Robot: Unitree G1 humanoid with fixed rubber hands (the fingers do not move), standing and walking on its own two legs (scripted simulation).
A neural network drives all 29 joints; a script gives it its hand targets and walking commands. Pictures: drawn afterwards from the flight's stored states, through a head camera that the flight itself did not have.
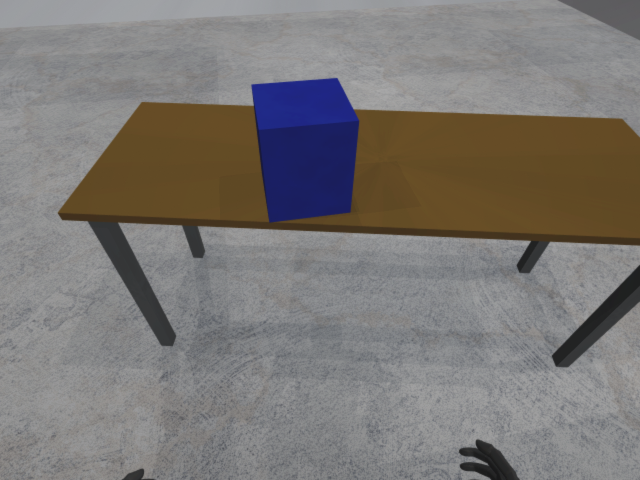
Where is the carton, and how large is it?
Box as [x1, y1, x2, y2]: [251, 78, 358, 222]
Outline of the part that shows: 337,78 251,84 261,169 269,222 350,211 358,119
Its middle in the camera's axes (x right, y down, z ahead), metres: -0.03 -0.19 +0.81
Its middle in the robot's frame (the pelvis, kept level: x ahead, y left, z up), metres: +0.76 +0.02 +0.01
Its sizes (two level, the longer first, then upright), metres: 0.179 0.176 0.222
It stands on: a table, 0.65 m high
